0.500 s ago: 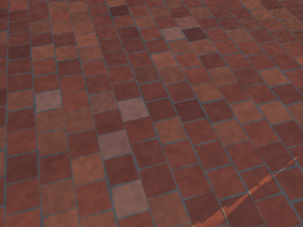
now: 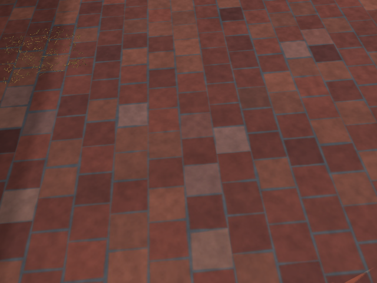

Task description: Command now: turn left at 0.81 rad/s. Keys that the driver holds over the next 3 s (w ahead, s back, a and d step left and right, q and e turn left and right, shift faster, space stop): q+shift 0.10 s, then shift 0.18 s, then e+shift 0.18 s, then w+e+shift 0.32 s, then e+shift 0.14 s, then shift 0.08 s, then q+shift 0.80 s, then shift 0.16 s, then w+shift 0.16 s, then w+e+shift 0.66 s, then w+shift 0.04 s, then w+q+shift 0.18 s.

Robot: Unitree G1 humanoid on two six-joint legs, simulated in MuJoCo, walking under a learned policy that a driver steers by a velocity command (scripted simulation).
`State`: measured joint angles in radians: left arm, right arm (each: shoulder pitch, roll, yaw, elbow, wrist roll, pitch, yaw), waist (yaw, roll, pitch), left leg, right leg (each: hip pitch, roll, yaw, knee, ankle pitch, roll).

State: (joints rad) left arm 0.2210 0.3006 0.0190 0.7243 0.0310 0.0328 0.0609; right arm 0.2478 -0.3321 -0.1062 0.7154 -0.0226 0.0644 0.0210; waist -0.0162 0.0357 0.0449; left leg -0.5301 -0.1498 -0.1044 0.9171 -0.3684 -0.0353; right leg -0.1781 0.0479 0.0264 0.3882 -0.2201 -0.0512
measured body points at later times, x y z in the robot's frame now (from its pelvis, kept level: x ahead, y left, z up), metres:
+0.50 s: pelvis +0.00 +0.04 +0.00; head +0.01 +0.06 +0.45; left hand -0.02 +0.32 -0.14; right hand +0.22 -0.15 -0.09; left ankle -0.04 +0.13 -0.74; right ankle -0.01 -0.09 -0.68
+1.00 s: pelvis +0.15 -0.07 -0.03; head +0.18 -0.11 +0.42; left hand +0.39 +0.16 -0.10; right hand +0.15 -0.37 -0.16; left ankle +0.04 +0.13 -0.64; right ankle +0.18 -0.14 -0.74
